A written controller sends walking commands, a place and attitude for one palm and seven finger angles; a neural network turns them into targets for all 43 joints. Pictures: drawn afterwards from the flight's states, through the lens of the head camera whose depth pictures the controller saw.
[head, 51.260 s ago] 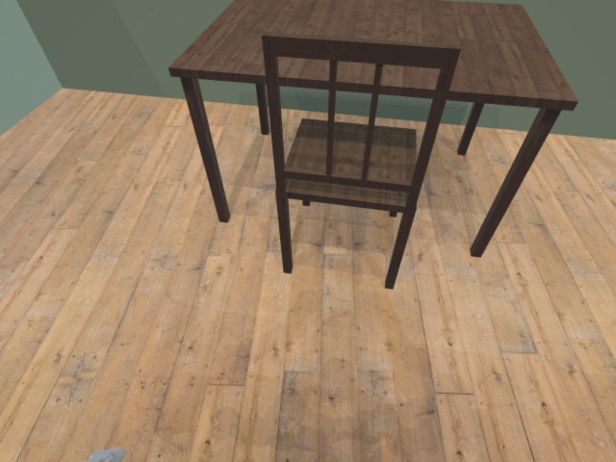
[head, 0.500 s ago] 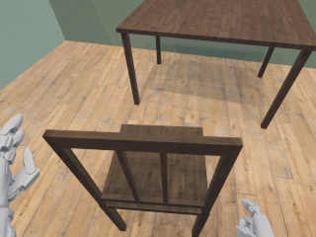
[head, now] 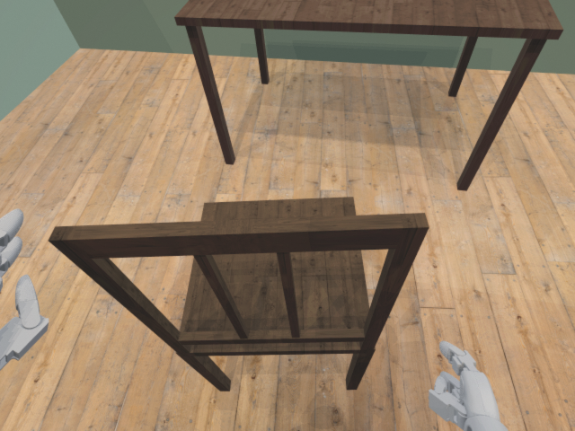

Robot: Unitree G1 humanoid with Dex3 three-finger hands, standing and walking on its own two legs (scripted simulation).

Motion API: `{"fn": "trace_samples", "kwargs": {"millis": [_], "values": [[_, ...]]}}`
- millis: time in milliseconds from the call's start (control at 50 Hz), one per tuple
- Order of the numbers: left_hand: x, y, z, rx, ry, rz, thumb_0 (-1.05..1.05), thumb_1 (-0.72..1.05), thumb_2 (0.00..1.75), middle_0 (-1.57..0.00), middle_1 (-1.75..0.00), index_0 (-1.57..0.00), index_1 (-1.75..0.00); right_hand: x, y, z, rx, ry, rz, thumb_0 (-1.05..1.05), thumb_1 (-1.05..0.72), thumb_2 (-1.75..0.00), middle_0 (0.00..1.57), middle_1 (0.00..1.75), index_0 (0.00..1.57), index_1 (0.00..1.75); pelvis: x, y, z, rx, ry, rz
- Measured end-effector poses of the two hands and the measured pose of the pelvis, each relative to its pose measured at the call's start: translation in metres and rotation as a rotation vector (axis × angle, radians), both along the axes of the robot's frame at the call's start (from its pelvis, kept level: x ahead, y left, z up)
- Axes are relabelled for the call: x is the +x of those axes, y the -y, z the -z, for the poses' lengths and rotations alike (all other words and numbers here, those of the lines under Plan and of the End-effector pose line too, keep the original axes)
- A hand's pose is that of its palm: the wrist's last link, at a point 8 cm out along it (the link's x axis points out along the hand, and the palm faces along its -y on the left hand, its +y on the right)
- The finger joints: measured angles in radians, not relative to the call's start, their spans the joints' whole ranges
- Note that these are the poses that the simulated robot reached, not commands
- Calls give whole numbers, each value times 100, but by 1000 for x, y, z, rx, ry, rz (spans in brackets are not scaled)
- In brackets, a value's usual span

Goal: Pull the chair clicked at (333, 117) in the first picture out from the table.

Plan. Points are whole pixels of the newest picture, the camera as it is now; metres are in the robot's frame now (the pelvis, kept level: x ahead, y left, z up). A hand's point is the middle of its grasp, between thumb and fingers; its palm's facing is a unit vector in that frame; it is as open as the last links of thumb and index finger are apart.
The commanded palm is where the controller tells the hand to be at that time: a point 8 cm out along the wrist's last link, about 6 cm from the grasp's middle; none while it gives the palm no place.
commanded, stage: step back with the hand held close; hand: left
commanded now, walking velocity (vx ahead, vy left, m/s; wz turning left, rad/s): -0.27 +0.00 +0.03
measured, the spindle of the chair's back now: (227, 302) +0.31 +0.13 -0.07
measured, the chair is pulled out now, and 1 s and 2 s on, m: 0.74 0.74 0.74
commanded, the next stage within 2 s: stop stepping back and stand still in 1.44 s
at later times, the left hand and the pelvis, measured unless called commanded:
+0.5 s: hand out of the picture +0.14 +0.27 +0.16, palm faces +0.45 -0.74 -0.50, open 7.4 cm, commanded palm +0.08 +0.30 +0.18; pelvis -0.05 +0.00 -0.01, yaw +1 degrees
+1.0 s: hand out of the picture +0.12 +0.25 +0.17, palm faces +0.43 -0.75 -0.50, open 7.4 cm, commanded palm +0.05 +0.30 +0.18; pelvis -0.08 +0.00 -0.01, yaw +2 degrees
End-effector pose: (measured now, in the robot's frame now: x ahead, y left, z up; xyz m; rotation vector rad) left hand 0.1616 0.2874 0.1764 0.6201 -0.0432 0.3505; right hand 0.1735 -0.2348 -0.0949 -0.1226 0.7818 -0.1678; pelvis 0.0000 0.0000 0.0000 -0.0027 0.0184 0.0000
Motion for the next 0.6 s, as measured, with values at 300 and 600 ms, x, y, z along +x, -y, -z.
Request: {"fn": "trace_samples", "kwargs": {"millis": [300,600], "values": [[-52,-11,-5,9,122,-41,1,88,89,-21,-30,-21,-30,-52,-1,3,-38,0,1,1,-90,-90,20,30,20,30,-40,-1,9,-14,-3,-12],[-68,-13,-3,-1,185,-11,1,88,89,-21,-30,-21,-30,-77,-5,-4,-74,21,-27,1,-90,-90,20,30,20,30,-58,-5,11,-28,-13,-12]]}}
